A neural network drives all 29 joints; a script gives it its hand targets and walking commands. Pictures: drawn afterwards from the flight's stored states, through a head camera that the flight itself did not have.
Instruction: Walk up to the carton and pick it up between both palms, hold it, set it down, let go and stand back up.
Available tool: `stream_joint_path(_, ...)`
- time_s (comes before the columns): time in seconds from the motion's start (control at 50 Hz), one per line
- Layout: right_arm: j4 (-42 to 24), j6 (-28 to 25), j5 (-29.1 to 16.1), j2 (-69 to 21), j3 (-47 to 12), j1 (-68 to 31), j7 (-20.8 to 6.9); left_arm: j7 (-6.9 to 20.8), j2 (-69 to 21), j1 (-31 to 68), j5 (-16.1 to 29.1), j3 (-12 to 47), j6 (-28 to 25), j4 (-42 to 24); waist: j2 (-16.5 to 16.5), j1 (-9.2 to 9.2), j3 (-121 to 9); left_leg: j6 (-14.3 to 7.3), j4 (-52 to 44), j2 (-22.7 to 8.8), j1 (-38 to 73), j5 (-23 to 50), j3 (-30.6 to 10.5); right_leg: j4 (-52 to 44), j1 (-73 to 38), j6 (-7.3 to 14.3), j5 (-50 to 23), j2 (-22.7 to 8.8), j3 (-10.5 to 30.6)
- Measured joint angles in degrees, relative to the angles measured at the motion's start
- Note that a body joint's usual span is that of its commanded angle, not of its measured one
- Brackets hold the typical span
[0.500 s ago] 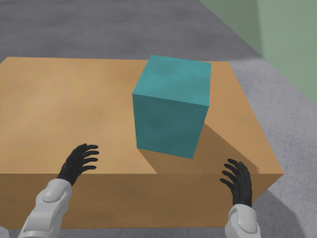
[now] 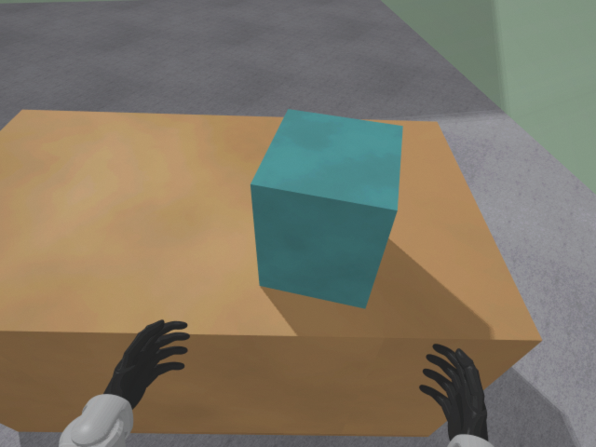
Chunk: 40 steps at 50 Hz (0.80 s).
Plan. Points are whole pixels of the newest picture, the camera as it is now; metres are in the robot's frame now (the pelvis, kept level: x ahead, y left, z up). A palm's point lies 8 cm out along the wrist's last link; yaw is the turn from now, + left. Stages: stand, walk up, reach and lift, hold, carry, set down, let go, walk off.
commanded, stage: set down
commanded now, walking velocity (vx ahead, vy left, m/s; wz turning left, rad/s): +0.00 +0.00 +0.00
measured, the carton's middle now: (327, 210) +0.52 -0.02 +0.02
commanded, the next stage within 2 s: let go in 1.88 s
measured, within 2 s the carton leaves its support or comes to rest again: neither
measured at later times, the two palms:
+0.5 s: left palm (132, 395) +0.21 +0.24 -0.01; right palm (464, 431) +0.17 -0.17 -0.01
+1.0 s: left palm (144, 411) +0.20 +0.22 -0.03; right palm (467, 437) +0.17 -0.19 -0.04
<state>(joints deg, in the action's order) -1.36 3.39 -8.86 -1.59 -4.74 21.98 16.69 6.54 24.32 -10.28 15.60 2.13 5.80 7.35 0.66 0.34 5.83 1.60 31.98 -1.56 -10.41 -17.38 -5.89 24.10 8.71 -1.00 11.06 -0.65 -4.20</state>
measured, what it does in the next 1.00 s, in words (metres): stands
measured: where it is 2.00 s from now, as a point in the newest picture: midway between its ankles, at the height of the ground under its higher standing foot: outside the picture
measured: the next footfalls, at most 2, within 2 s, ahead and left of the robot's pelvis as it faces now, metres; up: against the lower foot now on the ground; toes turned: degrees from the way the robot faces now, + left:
none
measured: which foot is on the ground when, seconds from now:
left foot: down 0.00-1.00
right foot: down 0.00-1.00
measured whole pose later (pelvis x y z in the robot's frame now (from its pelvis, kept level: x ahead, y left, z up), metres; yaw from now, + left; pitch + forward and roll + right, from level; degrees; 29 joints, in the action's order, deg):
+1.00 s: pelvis +0.01 -0.01 +0.00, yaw +0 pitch -5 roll -2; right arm 18.3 -4.7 -7.1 0.4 -0.6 18.1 7.5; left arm 3.7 17.8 -14.0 7.9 1.0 9.1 10.5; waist 0.7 0.4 6.8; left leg 1.6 29.5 -1.6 -7.4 -17.3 -5.9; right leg 23.7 6.6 -1.0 12.0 -0.7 -4.2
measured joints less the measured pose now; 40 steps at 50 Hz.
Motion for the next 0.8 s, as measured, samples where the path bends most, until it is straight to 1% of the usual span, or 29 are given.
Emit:
stream_joint_path(0.12, 0.46, -1.8, 0.01, 0.0, 0.07, 0.17, -1.12, -0.34, -0.52, -1.03, -0.22, -0.24, 0.01, -0.35, 0.0, 0.11, 0.06, 0.0, 0.0, 0.0, 0.01, -0.45, 0.0, 0.0, -0.01, 0.0, 0.45, 0.0, 0.0)
stream_joint_path(0.38, 6.29, -6.81, 0.0, 0.0, 1.22, 0.51, -3.65, -0.35, -2.46, -3.39, -2.84, -1.62, 0.01, -0.45, 0.0, 0.1, 1.01, 0.0, -0.46, -0.01, 1.59, -0.87, 0.0, -0.32, -1.54, 0.0, 0.96, 0.0, 0.0)
stream_joint_path(0.58, 10.45, -7.46, 0.0, 0.0, 2.48, 0.43, -5.42, -0.66, -3.34, -3.76, -3.63, -1.58, 0.15, -0.44, 0.0, 0.1, 1.02, 0.0, -1.15, -0.01, 2.41, -0.46, 0.0, -0.44, -2.1, 0.0, 0.83, -0.02, 0.0)
stream_joint_path(0.8, 14.39, -7.46, 0.77, 0.47, 2.98, -1.64, -7.15, -1.55, -5.01, -3.76, -5.4, -1.32, 2.33, 1.41, 0.0, 0.1, 1.02, 0.0, -2.11, -0.01, 2.85, 0.09, 0.0, -0.44, -2.1, 0.0, 0.78, -0.06, 0.0)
